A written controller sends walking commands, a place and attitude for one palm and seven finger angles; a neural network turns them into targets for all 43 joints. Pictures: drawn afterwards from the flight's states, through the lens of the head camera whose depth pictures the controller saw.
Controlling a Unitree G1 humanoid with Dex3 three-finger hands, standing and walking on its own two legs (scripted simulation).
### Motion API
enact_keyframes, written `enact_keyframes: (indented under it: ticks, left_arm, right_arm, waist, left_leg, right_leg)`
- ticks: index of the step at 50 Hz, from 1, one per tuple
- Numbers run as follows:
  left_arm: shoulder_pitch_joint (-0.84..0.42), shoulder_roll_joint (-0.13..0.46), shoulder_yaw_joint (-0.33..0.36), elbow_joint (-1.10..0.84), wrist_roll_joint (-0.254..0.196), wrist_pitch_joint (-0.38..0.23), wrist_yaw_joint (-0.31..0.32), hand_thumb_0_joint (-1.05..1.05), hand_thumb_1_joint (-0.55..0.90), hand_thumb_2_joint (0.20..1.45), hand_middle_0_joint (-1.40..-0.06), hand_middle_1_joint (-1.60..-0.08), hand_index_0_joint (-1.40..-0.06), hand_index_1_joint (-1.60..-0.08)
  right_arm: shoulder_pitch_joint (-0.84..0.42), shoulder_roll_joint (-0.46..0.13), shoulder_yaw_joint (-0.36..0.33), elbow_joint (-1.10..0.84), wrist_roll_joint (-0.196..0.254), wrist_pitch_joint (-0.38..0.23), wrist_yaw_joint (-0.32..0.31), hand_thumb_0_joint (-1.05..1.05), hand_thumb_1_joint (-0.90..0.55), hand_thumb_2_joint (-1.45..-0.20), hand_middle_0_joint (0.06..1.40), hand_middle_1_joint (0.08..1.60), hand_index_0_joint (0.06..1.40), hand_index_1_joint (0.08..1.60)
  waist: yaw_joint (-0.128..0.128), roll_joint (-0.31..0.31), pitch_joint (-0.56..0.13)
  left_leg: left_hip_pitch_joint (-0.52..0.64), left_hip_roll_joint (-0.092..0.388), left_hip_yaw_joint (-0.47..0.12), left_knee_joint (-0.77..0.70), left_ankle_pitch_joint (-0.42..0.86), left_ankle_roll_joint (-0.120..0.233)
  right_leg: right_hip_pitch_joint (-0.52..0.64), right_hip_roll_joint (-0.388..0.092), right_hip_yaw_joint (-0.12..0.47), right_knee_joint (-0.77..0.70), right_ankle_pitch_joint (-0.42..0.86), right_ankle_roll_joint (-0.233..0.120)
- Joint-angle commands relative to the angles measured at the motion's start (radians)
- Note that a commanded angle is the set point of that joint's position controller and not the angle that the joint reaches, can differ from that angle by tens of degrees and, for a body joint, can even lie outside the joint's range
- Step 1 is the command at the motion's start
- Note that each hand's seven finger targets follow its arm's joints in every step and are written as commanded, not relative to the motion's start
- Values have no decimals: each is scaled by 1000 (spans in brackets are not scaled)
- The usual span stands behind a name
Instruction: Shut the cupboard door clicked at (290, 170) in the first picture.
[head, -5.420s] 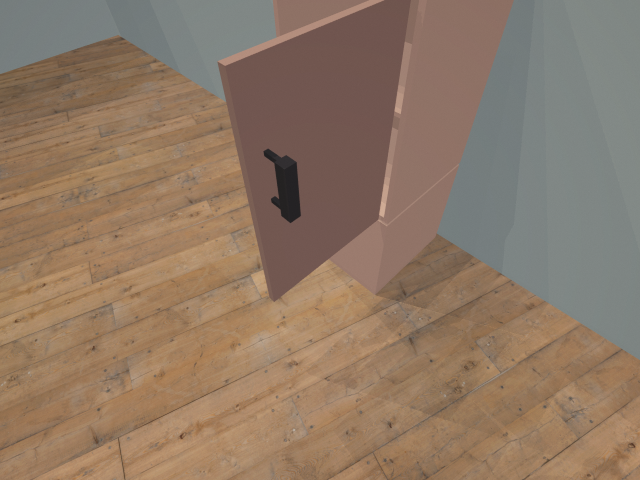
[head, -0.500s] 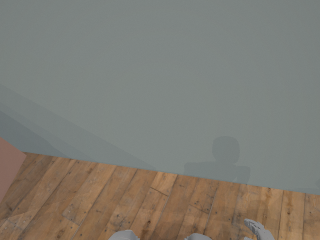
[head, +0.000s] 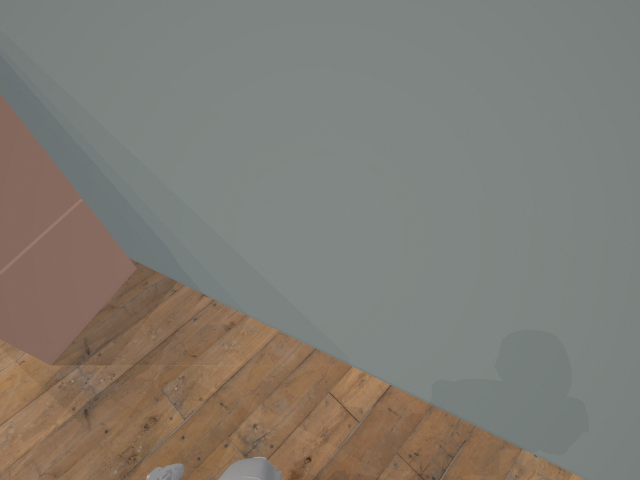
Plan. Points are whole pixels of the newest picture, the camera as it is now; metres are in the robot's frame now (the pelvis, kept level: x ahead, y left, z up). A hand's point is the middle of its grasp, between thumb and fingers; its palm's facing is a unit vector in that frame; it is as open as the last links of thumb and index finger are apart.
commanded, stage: turn to face it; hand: left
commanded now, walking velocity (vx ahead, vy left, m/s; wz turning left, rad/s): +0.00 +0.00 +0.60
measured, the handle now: out of the picture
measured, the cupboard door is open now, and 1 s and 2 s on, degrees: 89 89 89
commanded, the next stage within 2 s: take the last steps up to it in 1.72 s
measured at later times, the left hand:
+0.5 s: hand out of the picture +0.08 +0.21 -0.16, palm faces +0.29 -0.91 -0.31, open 7.4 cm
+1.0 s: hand out of the picture -0.02 +0.20 -0.17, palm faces +0.60 -0.76 -0.26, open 7.4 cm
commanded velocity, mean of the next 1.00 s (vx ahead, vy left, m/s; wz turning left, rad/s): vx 0.00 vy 0.00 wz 0.60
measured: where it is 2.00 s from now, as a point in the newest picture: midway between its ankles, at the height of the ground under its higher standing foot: outside the picture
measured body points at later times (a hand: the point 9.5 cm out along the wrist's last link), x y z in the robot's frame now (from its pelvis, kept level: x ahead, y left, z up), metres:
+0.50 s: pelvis +0.03 -0.03 -0.01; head +0.09 -0.03 +0.43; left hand +0.07 +0.26 -0.13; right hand +0.16 -0.26 -0.17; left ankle -0.02 +0.10 -0.72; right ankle +0.05 -0.15 -0.74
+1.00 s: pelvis +0.04 -0.02 +0.00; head +0.08 +0.03 +0.44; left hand -0.06 +0.24 -0.15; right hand +0.27 -0.17 -0.13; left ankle -0.01 +0.07 -0.74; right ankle +0.12 -0.16 -0.67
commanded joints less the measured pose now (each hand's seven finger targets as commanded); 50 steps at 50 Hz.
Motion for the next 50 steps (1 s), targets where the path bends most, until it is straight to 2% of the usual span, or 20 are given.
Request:
enact_keyframes:
  ticks: [1,3,4,5,6,12,17,20,21,23,24,25,28,34,37,38,39,40,45,50]
  left_arm:
    - [80,247,76,-24,-3,-10,16,0,900,900,-200,-300,-200,-300]
    - [50,238,80,-28,-14,-5,9,0,900,900,-200,-300,-200,-300]
    - [44,205,74,-44,-18,1,5,0,900,900,-200,-300,-200,-300]
    - [-4,135,50,-93,-24,6,-1,0,900,900,-200,-300,-200,-300]
    - [-75,165,50,-117,-10,21,7,0,900,900,-200,-300,-200,-300]
    - [-52,135,53,-45,-18,34,-3,0,900,900,-200,-300,-200,-300]
    - [-70,133,48,-60,-20,32,-3,0,900,900,-200,-300,-200,-300]
    - [10,143,52,-45,-23,16,0,0,900,900,-200,-300,-200,-300]
    - [57,174,61,-38,-21,6,5,0,900,900,-200,-300,-200,-300]
    - [97,320,82,-39,1,-5,18,0,900,900,-200,-300,-200,-300]
    - [64,272,72,-46,-6,-6,26,0,900,900,-200,-300,-200,-300]
    - [24,241,67,-53,-7,-8,29,0,900,900,-200,-300,-200,-300]
    - [-8,192,50,-66,-7,-9,25,0,900,900,-200,-300,-200,-300]
    - [75,244,71,-25,1,-8,20,0,900,900,-200,-300,-200,-300]
    - [57,256,79,-27,-11,-5,13,0,900,900,-200,-300,-200,-300]
    - [38,244,77,-35,-19,-1,8,0,900,900,-200,-300,-200,-300]
    - [28,173,63,-71,-25,4,1,0,900,900,-200,-300,-200,-300]
    - [-33,154,46,-109,-18,14,4,0,900,900,-200,-300,-200,-300]
    - [-44,152,57,-40,-12,37,-3,0,900,900,-200,-300,-200,-300]
    - [-59,141,52,-49,-14,36,-6,0,900,900,-200,-300,-200,-300]
  right_arm:
    - [-42,-41,4,-96,0,-40,-2,0,-900,-900,200,300,200,300]
    - [30,-83,-5,-80,-7,-47,-5,0,-900,-900,200,300,200,300]
    - [91,-156,-26,-69,-15,-55,-6,0,-900,-900,200,300,200,300]
    - [169,-269,-54,-59,-20,-56,-17,0,-900,-900,200,300,200,300]
    - [219,-272,-53,-29,-17,-52,-26,0,-900,-900,200,300,200,300]
    - [60,-189,-28,-58,-18,-67,-51,0,-900,-900,200,300,200,300]
    - [50,-199,-39,-52,-23,-55,-43,0,-900,-900,200,300,200,300]
    - [4,-198,-45,-69,-17,-48,-41,0,-900,-900,200,300,200,300]
    - [-7,-178,-43,-80,-9,-47,-38,0,-900,-900,200,300,200,300]
    - [-3,-98,-32,-120,-1,-46,-25,0,-900,-900,200,300,200,300]
    - [-5,-109,-36,-111,-10,-35,-25,0,-900,-900,200,300,200,300]
    - [-12,-99,-33,-93,-10,-31,-24,0,-900,-900,200,300,200,300]
    - [-26,-77,-18,-76,-6,-22,-8,0,-900,-900,200,300,200,300]
    - [-83,-39,3,-93,0,-35,4,0,-900,-900,200,300,200,300]
    - [-5,-73,-2,-80,-5,-46,-3,0,-900,-900,200,300,200,300]
    - [68,-125,-15,-63,-11,-53,-5,0,-900,-900,200,300,200,300]
    - [141,-241,-45,-56,-20,-60,-9,0,-900,-900,200,300,200,300]
    - [200,-297,-55,-39,-16,-52,-19,0,-900,-900,200,300,200,300]
    - [36,-193,-27,-68,-19,-65,-48,0,-900,-900,200,300,200,300]
    - [44,-196,-33,-56,-21,-59,-41,0,-900,-900,200,300,200,300]
  waist:
    - [51,-179,-173]
    - [-1,-128,-188]
    - [-33,59,-236]
    - [-83,350,-238]
    - [-100,227,-244]
    - [-3,152,-168]
    - [-8,197,-145]
    - [33,174,-169]
    - [60,105,-178]
    - [78,-285,-177]
    - [60,-201,-157]
    - [36,-254,-137]
    - [17,-203,-112]
    - [63,-196,-138]
    - [11,-148,-181]
    - [-36,-51,-220]
    - [-71,261,-264]
    - [-96,304,-256]
    - [-5,159,-146]
    - [-9,152,-143]
  left_leg:
    - [20,-7,52,-224,57,22]
    - [197,-3,42,-408,225,46]
    - [381,136,-133,-476,464,106]
    - [486,406,-475,-506,887,274]
    - [456,427,-467,-484,844,331]
    - [303,229,-280,-492,745,232]
    - [223,196,-326,-494,622,219]
    - [138,156,-346,-422,589,183]
    - [47,109,-330,-357,465,140]
    - [-180,-85,-105,115,-192,27]
    - [-162,-33,-150,269,-149,32]
    - [-198,-8,-138,347,-110,22]
    - [-150,12,-73,270,-20,-1]
    - [-30,-11,29,-115,-1,13]
    - [141,-32,53,-347,175,36]
    - [318,20,1,-449,359,63]
    - [498,295,-366,-474,704,189]
    - [480,427,-489,-483,911,317]
    - [252,240,-319,-532,594,232]
    - [222,199,-325,-539,488,224]
  right_leg:
    - [214,-242,119,-39,676,-95]
    - [102,-218,58,81,571,-30]
    - [-80,-149,16,262,335,30]
    - [-353,-6,27,488,-341,102]
    - [-384,4,160,600,-367,84]
    - [-302,35,210,529,-130,93]
    - [-170,88,179,294,-127,83]
    - [23,123,155,38,1,72]
    - [156,82,186,-110,104,64]
    - [203,-377,571,-256,292,-133]
    - [125,-358,508,-229,348,-164]
    - [135,-291,452,-187,456,-160]
    - [125,-197,219,-145,612,-116]
    - [213,-219,148,-71,697,-101]
    - [159,-205,87,59,662,-45]
    - [35,-188,53,203,539,2]
    - [-250,-40,22,442,-68,80]
    - [-356,9,123,585,-386,85]
    - [-326,14,225,625,-121,88]
    - [-235,61,197,410,-116,86]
